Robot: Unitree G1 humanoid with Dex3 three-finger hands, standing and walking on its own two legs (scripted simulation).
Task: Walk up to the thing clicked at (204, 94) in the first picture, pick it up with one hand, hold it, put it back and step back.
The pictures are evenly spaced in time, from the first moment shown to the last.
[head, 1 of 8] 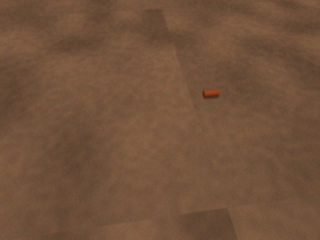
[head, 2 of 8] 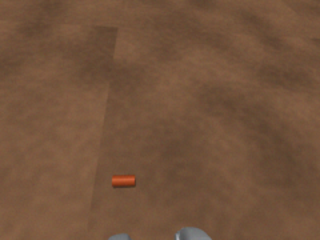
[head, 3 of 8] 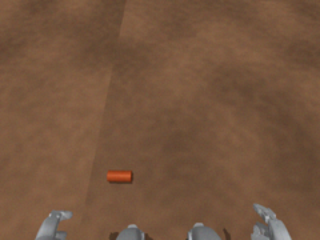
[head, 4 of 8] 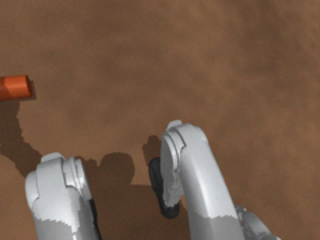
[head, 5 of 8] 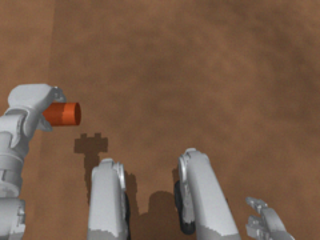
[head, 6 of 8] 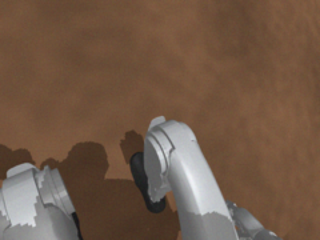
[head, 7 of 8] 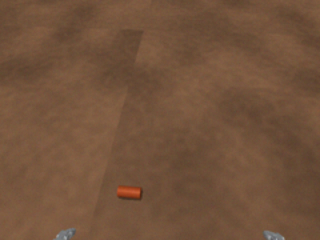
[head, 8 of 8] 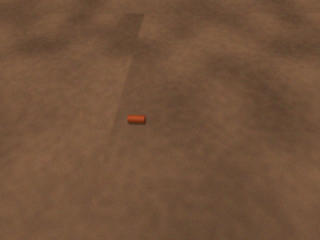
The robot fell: no
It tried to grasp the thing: yes
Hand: left
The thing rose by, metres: 0.66
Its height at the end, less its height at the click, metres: +0.00
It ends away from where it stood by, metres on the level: 0.02
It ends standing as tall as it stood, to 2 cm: yes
